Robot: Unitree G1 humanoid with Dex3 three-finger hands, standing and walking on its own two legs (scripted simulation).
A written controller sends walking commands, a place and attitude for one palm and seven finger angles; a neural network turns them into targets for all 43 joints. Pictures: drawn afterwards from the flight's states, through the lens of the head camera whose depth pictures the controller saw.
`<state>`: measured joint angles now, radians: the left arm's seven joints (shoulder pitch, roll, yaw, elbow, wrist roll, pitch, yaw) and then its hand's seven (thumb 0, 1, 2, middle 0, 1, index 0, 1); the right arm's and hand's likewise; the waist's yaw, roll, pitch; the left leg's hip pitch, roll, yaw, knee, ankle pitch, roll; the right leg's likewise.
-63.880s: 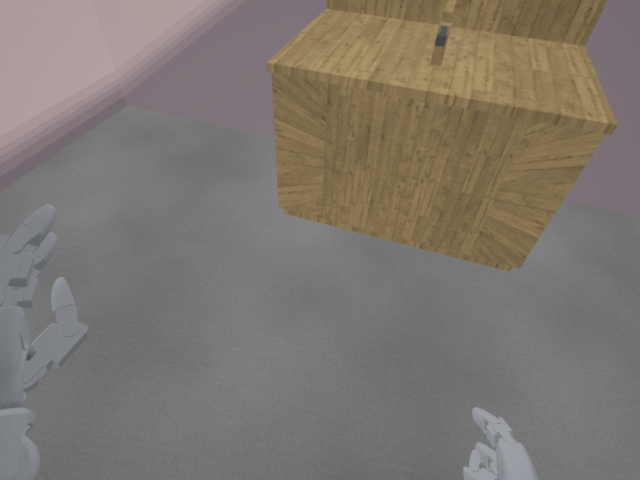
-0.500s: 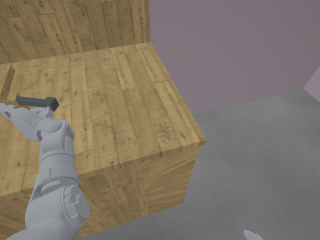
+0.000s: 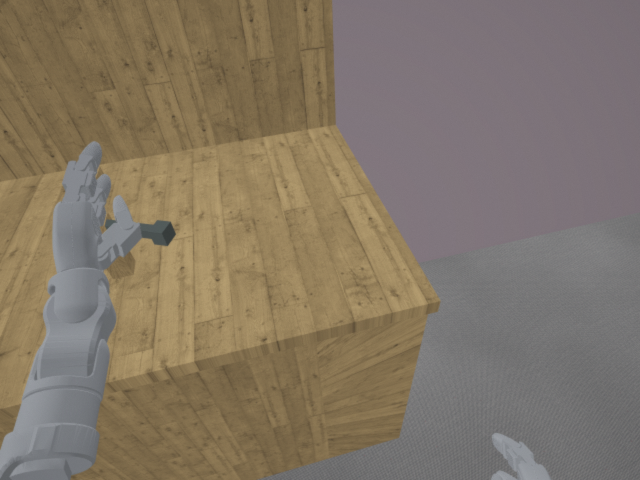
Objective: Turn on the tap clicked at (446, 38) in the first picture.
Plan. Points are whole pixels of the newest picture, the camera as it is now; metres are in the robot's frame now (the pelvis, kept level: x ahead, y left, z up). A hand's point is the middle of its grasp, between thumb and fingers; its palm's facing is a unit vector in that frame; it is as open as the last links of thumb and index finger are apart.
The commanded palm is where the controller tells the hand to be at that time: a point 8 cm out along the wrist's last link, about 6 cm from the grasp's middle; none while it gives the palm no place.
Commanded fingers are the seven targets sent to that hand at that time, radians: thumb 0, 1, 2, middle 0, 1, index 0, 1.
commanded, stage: draw the hand back beside the body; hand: left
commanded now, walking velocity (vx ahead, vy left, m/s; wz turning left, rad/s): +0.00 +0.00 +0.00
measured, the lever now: (162, 233) +0.45 +0.29 +0.07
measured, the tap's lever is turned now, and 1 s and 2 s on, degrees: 64 64 64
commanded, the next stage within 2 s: step back with the hand held close in 0.96 s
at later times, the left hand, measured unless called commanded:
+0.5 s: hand (114, 294) +0.27 +0.25 +0.15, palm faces +0.33 -0.89 -0.31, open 7.5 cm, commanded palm +0.22 +0.30 +0.17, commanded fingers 0.00 0.90 0.90 -0.20 -0.30 -0.20 -0.30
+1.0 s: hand (104, 323) +0.23 +0.24 +0.15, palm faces +0.39 -0.85 -0.35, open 7.4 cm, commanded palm +0.18 +0.28 +0.17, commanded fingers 0.00 0.90 0.90 -0.20 -0.30 -0.20 -0.30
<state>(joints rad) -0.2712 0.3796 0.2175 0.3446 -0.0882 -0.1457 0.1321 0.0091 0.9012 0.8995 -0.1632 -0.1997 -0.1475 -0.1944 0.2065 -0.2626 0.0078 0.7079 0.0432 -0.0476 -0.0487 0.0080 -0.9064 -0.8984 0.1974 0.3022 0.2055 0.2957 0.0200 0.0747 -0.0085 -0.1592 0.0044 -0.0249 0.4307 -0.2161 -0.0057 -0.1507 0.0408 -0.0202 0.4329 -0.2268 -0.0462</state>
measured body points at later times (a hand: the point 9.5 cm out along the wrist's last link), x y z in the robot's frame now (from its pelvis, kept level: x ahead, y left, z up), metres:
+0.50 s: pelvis +0.03 +0.02 +0.01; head +0.01 +0.00 +0.46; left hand +0.24 +0.29 +0.17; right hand +0.22 -0.19 -0.09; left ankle +0.02 +0.13 -0.74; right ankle +0.01 -0.09 -0.74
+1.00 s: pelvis +0.03 +0.00 +0.00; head +0.01 -0.02 +0.45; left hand +0.20 +0.28 +0.17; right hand +0.22 -0.21 -0.09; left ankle +0.02 +0.13 -0.74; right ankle +0.01 -0.09 -0.74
